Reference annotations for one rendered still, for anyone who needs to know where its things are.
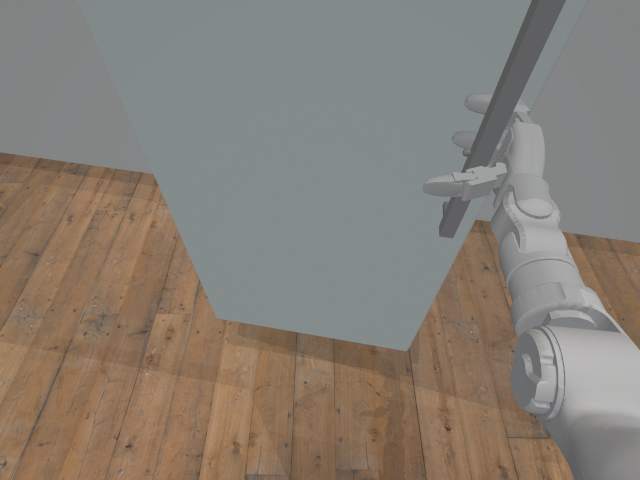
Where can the robot right hand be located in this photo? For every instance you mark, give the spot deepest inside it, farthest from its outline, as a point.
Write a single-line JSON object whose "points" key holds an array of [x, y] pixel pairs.
{"points": [[522, 152]]}

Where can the fridge door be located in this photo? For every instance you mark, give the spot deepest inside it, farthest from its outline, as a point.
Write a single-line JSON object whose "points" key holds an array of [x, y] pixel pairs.
{"points": [[291, 140]]}

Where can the handle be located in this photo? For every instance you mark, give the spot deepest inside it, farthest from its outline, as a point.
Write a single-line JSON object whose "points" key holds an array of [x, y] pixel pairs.
{"points": [[531, 39]]}

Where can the right robot upper arm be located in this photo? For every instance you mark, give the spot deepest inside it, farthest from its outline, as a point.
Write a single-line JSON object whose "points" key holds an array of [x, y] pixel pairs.
{"points": [[584, 386]]}

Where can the robot right forearm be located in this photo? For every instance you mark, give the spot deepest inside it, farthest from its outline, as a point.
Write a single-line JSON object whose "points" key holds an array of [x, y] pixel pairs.
{"points": [[539, 271]]}

